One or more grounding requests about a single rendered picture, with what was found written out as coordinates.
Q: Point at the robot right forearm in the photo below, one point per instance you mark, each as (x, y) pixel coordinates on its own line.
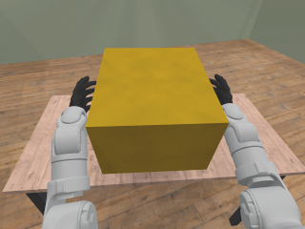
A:
(252, 165)

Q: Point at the robot right hand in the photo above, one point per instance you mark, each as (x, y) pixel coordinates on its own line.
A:
(222, 89)

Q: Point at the carton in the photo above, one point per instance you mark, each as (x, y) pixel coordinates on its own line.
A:
(154, 110)

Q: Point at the right robot upper arm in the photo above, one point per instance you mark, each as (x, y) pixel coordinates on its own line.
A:
(268, 208)

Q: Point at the robot left hand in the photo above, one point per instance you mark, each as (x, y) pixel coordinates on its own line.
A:
(78, 98)

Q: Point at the table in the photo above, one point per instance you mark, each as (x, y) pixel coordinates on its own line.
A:
(33, 169)

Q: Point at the robot left forearm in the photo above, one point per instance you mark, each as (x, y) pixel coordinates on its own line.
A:
(69, 155)

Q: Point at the left robot upper arm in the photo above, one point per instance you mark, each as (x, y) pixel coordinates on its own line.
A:
(73, 215)

